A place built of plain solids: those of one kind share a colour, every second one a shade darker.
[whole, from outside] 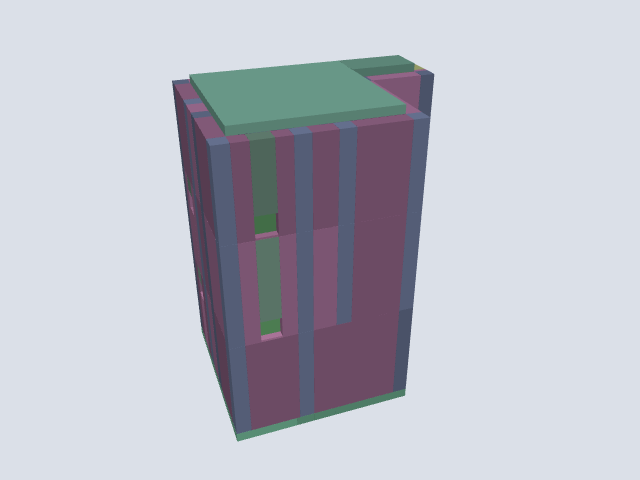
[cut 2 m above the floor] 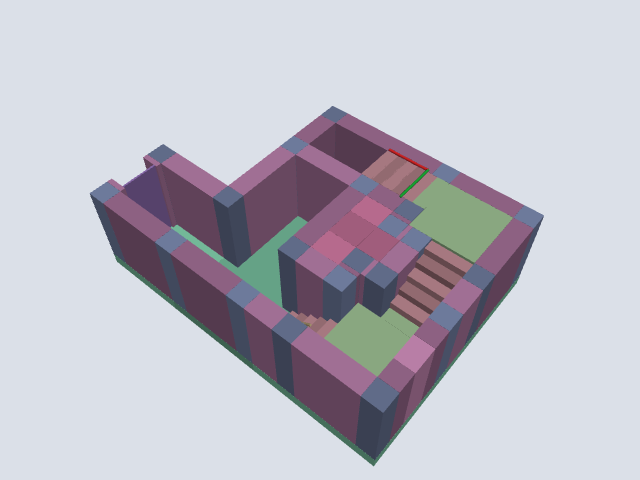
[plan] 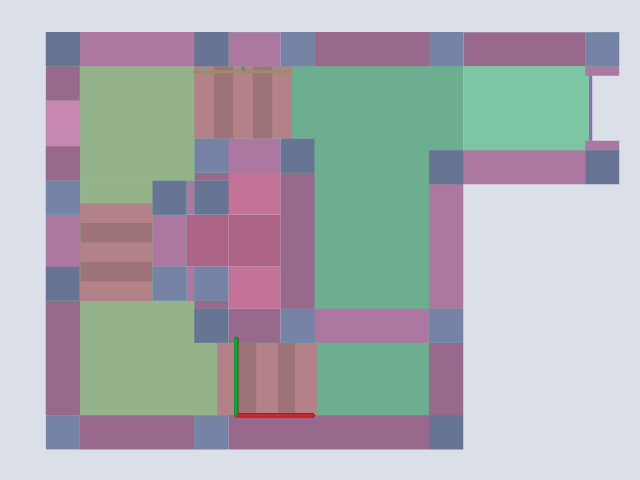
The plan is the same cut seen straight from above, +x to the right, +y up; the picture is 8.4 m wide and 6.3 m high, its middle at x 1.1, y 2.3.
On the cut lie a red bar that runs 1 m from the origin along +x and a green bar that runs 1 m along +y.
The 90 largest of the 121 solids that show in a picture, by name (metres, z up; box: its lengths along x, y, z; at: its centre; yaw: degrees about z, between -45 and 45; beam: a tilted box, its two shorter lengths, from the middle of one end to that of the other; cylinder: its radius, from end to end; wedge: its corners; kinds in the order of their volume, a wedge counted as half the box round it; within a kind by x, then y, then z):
{
 "wall_1": {"box": [0.45, 1.5, 3.17], "at": [-2.27, 0.75, 1.58]},
 "wall_2": {"box": [0.45, 1.5, 3.17], "at": [-2.27, 0.75, 4.75]},
 "wall_3": {"box": [0.45, 1.5, 2.59], "at": [-2.27, 0.75, 7.63]},
 "wall_4": {"box": [0.45, 0.68, 3.17], "at": [-2.27, 2.29, 1.58]},
 "wall_5": {"box": [0.45, 0.68, 3.17], "at": [-2.27, 2.29, 4.75]},
 "wall_6": {"box": [0.45, 0.68, 2.59], "at": [-2.27, 2.29, 7.63]},
 "wall_7": {"box": [0.45, 0.45, 3.17], "at": [-2.27, 3.31, 1.58]},
 "wall_8": {"box": [0.45, 0.45, 3.17], "at": [-2.27, 3.31, 4.75]},
 "wall_9": {"box": [0.45, 1.5, 2.59], "at": [-2.27, 3.83, 7.63]},
 "wall_10": {"box": [0.45, 0.45, 3.17], "at": [-2.27, 4.36, 1.58]},
 "wall_11": {"box": [0.45, 0.45, 3.17], "at": [-2.27, 4.36, 4.75]},
 "wall_12": {"box": [0.45, 0.45, 3.17], "at": [-1.82, -0.23, 4.75]},
 "wall_13": {"box": [1.5, 0.45, 3.17], "at": [-1.3, -0.23, 1.58]},
 "wall_14": {"box": [1.5, 0.45, 3.17], "at": [-1.3, 4.8, 1.58]},
 "wall_15": {"box": [0.45, 0.68, 3.17], "at": [-0.88, 2.29, 1.58]},
 "wall_16": {"box": [0.45, 0.45, 3.17], "at": [-0.78, -0.23, 4.75]},
 "wall_17": {"box": [0.68, 0.45, 3.17], "at": [0.24, -0.23, 4.75]},
 "wall_18": {"box": [0.68, 0.45, 2.59], "at": [0.24, -0.23, 7.63]},
 "wall_19": {"box": [0.68, 0.45, 3.17], "at": [0.24, 1.18, 1.58]},
 "wall_20": {"box": [0.68, 0.45, 3.17], "at": [0.24, 3.4, 1.58]},
 "wall_21": {"box": [0.68, 0.45, 3.17], "at": [0.24, 4.8, 1.58]},
 "wall_22": {"box": [0.45, 1.78, 3.17], "at": [0.81, 2.29, 1.58]},
 "wall_23": {"box": [2.63, 0.45, 3.17], "at": [1.22, -0.23, 1.58]},
 "wall_24": {"box": [1.5, 0.45, 3.17], "at": [1.78, -0.23, 4.75]},
 "wall_25": {"box": [1.5, 0.45, 2.59], "at": [1.78, -0.23, 7.63]},
 "wall_26": {"box": [1.5, 0.45, 2.44], "at": [1.78, 1.18, 1.22]},
 "wall_27": {"box": [1.5, 0.45, 3.17], "at": [1.78, 4.8, 1.58]},
 "wall_28": {"box": [0.45, 0.95, 3.17], "at": [2.75, 0.47, 1.58]},
 "wall_29": {"box": [0.45, 3.03, 2.59], "at": [2.75, 1.51, 7.63]},
 "wall_30": {"box": [0.45, 1.63, 3.17], "at": [2.75, 2.21, 1.58]},
 "wall_31": {"box": [1.6, 0.45, 3.17], "at": [3.78, 3.25, 1.58]},
 "wall_32": {"box": [1.6, 0.45, 2.59], "at": [3.78, 3.25, 7.63]},
 "wall_33": {"box": [1.6, 0.45, 3.17], "at": [3.78, 4.8, 1.58]},
 "wallpost_1": {"box": [0.45, 0.45, 3.17], "at": [-2.27, -0.23, 1.58]},
 "wallpost_2": {"box": [0.45, 0.45, 3.17], "at": [-2.27, -0.23, 4.75]},
 "wallpost_3": {"box": [0.45, 0.45, 2.59], "at": [-2.27, -0.23, 7.63]},
 "wallpost_4": {"box": [0.45, 0.45, 3.17], "at": [-2.27, 1.73, 1.58]},
 "wallpost_5": {"box": [0.45, 0.45, 3.17], "at": [-2.27, 1.73, 4.75]},
 "wallpost_6": {"box": [0.45, 0.45, 2.59], "at": [-2.27, 1.73, 7.63]},
 "wallpost_7": {"box": [0.45, 0.45, 3.17], "at": [-2.27, 2.85, 1.58]},
 "wallpost_8": {"box": [0.45, 0.45, 3.17], "at": [-2.27, 2.85, 4.75]},
 "wallpost_9": {"box": [0.45, 0.45, 2.59], "at": [-2.27, 2.85, 7.63]},
 "wallpost_10": {"box": [0.45, 0.45, 3.17], "at": [-2.27, 4.8, 1.58]},
 "wallpost_11": {"box": [0.45, 0.45, 3.17], "at": [-2.27, 4.8, 4.75]},
 "wallpost_12": {"box": [0.45, 0.45, 2.59], "at": [-2.27, 4.8, 7.63]},
 "wallpost_13": {"box": [0.45, 0.45, 3.17], "at": [-0.88, 1.73, 1.58]},
 "wallpost_14": {"box": [0.45, 0.45, 3.17], "at": [-0.88, 2.85, 1.58]},
 "wallpost_15": {"box": [0.45, 0.45, 3.17], "at": [-0.33, -0.23, 1.58]},
 "wallpost_16": {"box": [0.45, 0.45, 3.17], "at": [-0.33, -0.23, 4.75]},
 "wallpost_17": {"box": [0.45, 0.45, 2.59], "at": [-0.33, -0.23, 7.63]},
 "wallpost_18": {"box": [0.45, 0.45, 3.17], "at": [-0.33, 1.18, 1.58]},
 "wallpost_19": {"box": [0.45, 0.45, 3.17], "at": [-0.33, 1.73, 1.58]},
 "wallpost_20": {"box": [0.45, 0.45, 3.17], "at": [-0.33, 2.85, 1.58]},
 "wallpost_21": {"box": [0.45, 0.45, 3.17], "at": [-0.33, 3.4, 1.58]},
 "wallpost_22": {"box": [0.45, 0.45, 3.17], "at": [-0.33, 4.8, 1.58]},
 "wallpost_23": {"box": [0.45, 0.45, 3.17], "at": [0.81, -0.23, 4.75]},
 "wallpost_24": {"box": [0.45, 0.45, 2.59], "at": [0.81, -0.23, 7.63]},
 "wallpost_25": {"box": [0.45, 0.45, 3.17], "at": [0.81, 1.18, 1.58]},
 "wallpost_26": {"box": [0.45, 0.45, 3.17], "at": [0.81, 3.4, 1.58]},
 "wallpost_27": {"box": [0.45, 0.45, 3.17], "at": [0.81, 4.8, 1.58]},
 "wallpost_28": {"box": [0.45, 0.45, 3.17], "at": [2.75, -0.23, 1.58]},
 "wallpost_29": {"box": [0.45, 0.45, 3.17], "at": [2.75, -0.23, 4.75]},
 "wallpost_30": {"box": [0.45, 0.45, 2.59], "at": [2.75, -0.23, 7.63]},
 "wallpost_31": {"box": [0.45, 0.45, 3.17], "at": [2.75, 1.18, 1.58]},
 "wallpost_32": {"box": [0.45, 0.45, 3.17], "at": [2.75, 3.25, 1.58]},
 "wallpost_33": {"box": [0.45, 0.45, 3.17], "at": [2.75, 4.8, 1.58]},
 "wallpost_34": {"box": [0.45, 0.45, 3.17], "at": [4.8, 3.25, 1.58]},
 "wallpost_35": {"box": [0.45, 0.45, 2.59], "at": [4.8, 3.25, 7.63]},
 "wallpost_36": {"box": [0.45, 0.45, 3.17], "at": [4.8, 4.8, 1.58]},
 "core_fill_1": {"box": [0.55, 0.68, 8.93], "at": [-0.38, 2.29, 4.46]},
 "core_fill_2": {"box": [0.68, 0.55, 8.93], "at": [0.24, 1.68, 4.46]},
 "core_fill_3": {"box": [0.68, 0.68, 8.93], "at": [0.24, 2.29, 4.46]},
 "core_fill_4": {"box": [0.68, 0.55, 8.93], "at": [0.24, 2.9, 4.46]},
 "floor_slab_1": {"box": [1.85, 5.48, 0.3], "at": [-1.57, 2.29, -0.15]},
 "floor_slab_2": {"box": [2.4, 5.48, 0.3], "at": [1.78, 2.29, -0.15]},
 "floor_slab_3": {"box": [1.7, 2.0, 0.3], "at": [3.83, 4.03, -0.15]},
 "landing_slab_1": {"box": [1.5, 1.5, 2.11], "at": [-1.3, 0.75, 1.06]},
 "landing_slab_2": {"box": [1.5, 1.5, 1.06], "at": [-1.3, 3.83, 0.53]},
 "landing_slab_3": {"box": [0.33, 0.95, 2.11], "at": [-0.39, 0.47, 1.06]},
 "roof_slab_1": {"box": [4.58, 4.58, 0.25], "at": [0.24, 2.29, 9.05]},
 "roof_slab_2": {"box": [2.05, 1.1, 0.25], "at": [3.56, 4.03, 9.05]},
 "tread_slab_1": {"box": [0.95, 0.29, 1.94], "at": [-1.57, 1.61, 0.97]},
 "tread_slab_2": {"box": [0.29, 0.95, 2.29], "at": [-0.11, 0.47, 1.14]},
 "tread_slab_3": {"box": [0.29, 0.95, 2.46], "at": [0.15, 0.47, 1.23]},
 "tread_slab_4": {"box": [0.29, 0.95, 2.64], "at": [0.41, 0.47, 1.32]},
 "tread_slab_5": {"box": [0.29, 0.95, 2.82], "at": [0.66, 0.47, 1.41]},
 "tread_slab_6": {"box": [0.29, 0.95, 2.99], "at": [0.92, 0.47, 1.5]},
 "wall_sill_win_1": {"box": [0.45, 0.6, 2.06], "at": [-2.27, 3.83, 1.03]},
 "wall_sill_win_2": {"box": [0.45, 0.6, 2.06], "at": [-2.27, 3.83, 4.2]},
 "wall_head_win_1": {"box": [0.6, 0.45, 2.51], "at": [-1.3, -0.23, 5.08]}
}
